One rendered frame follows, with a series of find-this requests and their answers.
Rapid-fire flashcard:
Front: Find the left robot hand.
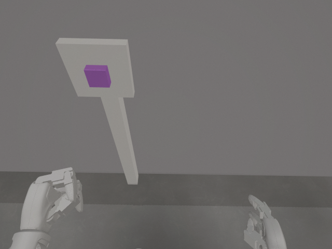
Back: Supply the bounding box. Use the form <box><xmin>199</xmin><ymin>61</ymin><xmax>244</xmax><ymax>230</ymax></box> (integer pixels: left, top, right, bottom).
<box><xmin>20</xmin><ymin>167</ymin><xmax>83</xmax><ymax>233</ymax></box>

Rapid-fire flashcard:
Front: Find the right robot hand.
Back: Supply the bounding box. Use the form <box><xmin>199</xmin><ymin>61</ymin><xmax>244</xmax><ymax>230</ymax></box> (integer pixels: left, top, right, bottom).
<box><xmin>244</xmin><ymin>195</ymin><xmax>287</xmax><ymax>249</ymax></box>

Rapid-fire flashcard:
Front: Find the panel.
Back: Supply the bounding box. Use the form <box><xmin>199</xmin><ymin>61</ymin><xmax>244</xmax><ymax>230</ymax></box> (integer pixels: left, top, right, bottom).
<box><xmin>56</xmin><ymin>38</ymin><xmax>139</xmax><ymax>185</ymax></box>

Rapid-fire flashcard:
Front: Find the button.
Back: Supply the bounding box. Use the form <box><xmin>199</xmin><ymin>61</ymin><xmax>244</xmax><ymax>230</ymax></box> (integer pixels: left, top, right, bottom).
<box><xmin>84</xmin><ymin>65</ymin><xmax>111</xmax><ymax>88</ymax></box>

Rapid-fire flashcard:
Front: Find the robot left forearm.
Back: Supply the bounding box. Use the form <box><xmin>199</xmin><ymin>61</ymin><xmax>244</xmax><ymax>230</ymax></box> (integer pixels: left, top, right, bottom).
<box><xmin>9</xmin><ymin>229</ymin><xmax>51</xmax><ymax>249</ymax></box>

